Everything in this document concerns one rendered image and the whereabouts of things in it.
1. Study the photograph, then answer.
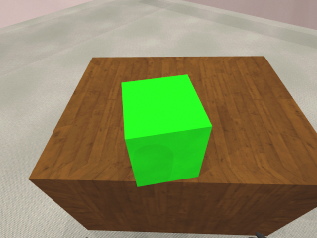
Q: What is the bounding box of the carton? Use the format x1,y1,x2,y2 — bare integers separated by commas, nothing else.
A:
121,74,212,187

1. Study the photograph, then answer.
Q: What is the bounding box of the pedestal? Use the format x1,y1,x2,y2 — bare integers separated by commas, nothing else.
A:
28,56,317,236

